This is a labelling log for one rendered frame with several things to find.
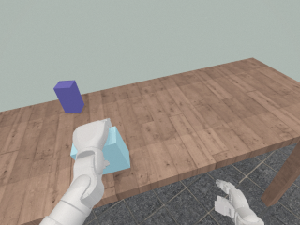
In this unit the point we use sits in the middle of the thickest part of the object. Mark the table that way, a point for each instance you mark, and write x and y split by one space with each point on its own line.
174 127

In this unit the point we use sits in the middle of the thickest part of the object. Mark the robot right forearm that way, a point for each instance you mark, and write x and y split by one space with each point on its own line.
245 216

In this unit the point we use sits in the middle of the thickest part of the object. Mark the robot left hand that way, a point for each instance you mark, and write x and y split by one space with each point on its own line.
94 134

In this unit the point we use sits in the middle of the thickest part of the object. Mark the sponge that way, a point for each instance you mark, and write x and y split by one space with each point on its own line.
114 150

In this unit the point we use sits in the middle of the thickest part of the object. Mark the robot left forearm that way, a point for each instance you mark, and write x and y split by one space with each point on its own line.
85 190

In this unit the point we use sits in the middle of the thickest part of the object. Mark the robot right hand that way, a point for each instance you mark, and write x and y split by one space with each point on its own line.
236 199

